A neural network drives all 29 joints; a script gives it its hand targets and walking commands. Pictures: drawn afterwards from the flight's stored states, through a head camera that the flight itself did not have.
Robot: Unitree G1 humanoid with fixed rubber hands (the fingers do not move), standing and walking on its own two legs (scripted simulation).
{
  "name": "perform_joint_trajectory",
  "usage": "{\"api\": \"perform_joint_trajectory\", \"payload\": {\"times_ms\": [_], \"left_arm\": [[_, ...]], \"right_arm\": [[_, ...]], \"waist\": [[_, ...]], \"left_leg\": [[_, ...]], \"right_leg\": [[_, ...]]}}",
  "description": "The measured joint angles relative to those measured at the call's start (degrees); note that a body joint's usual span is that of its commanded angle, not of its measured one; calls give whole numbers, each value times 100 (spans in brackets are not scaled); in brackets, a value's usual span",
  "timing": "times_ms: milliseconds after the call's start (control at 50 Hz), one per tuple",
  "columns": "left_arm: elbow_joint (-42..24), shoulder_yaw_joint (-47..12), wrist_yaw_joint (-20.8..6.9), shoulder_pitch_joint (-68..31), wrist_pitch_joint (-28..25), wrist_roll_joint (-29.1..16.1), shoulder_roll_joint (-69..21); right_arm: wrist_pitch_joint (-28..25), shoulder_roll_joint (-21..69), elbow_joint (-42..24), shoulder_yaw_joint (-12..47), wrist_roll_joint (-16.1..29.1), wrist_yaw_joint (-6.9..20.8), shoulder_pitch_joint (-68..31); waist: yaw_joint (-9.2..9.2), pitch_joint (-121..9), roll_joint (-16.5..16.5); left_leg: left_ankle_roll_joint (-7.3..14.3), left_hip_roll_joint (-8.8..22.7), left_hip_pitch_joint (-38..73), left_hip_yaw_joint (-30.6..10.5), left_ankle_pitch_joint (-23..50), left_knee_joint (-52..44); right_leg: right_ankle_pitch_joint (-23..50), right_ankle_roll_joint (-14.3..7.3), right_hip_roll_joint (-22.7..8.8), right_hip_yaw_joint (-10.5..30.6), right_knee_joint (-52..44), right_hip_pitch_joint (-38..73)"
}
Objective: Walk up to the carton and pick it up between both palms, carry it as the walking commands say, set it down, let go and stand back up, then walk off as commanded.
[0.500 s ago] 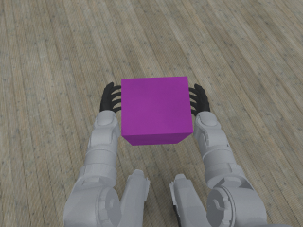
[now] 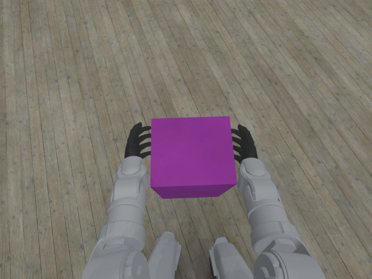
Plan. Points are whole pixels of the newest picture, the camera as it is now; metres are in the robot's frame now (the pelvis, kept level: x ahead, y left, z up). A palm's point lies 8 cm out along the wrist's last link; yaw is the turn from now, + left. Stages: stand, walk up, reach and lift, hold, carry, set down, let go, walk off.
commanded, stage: reach and lift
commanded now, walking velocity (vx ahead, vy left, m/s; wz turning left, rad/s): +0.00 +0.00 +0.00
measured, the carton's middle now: (190, 164) +0.38 +0.02 -0.11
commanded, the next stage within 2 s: none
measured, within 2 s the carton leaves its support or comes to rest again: neither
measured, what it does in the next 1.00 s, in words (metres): rises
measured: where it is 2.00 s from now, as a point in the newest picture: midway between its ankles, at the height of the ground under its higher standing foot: outside the picture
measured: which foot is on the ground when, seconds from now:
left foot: down 0.00-1.00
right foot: down 0.00-1.00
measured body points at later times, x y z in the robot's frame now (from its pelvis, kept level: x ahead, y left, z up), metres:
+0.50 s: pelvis +0.02 +0.00 +0.05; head +0.10 +0.01 +0.49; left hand +0.37 +0.15 +0.02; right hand +0.37 -0.11 +0.01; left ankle +0.07 +0.13 -0.66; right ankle +0.04 -0.13 -0.66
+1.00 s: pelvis +0.03 +0.00 +0.07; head +0.02 +0.01 +0.52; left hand +0.35 +0.15 +0.09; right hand +0.36 -0.11 +0.09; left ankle +0.07 +0.13 -0.66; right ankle +0.04 -0.13 -0.66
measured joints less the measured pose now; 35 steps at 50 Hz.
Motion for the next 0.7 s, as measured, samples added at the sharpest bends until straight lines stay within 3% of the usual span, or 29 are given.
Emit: {"api": "perform_joint_trajectory", "payload": {"times_ms": [380,700], "left_arm": [[-306,-98,-64,508,282,55,-113],[-759,-312,12,994,936,106,-269]], "right_arm": [[282,127,-279,135,-121,33,489],[925,157,-678,316,-157,141,953]], "waist": [[41,164,34],[-3,301,44]], "left_leg": [[62,123,1524,16,441,-1325],[130,182,3057,-17,700,-2303]], "right_leg": [[468,-40,-120,96,-1326,1504],[751,-74,-257,86,-2372,3072]]}}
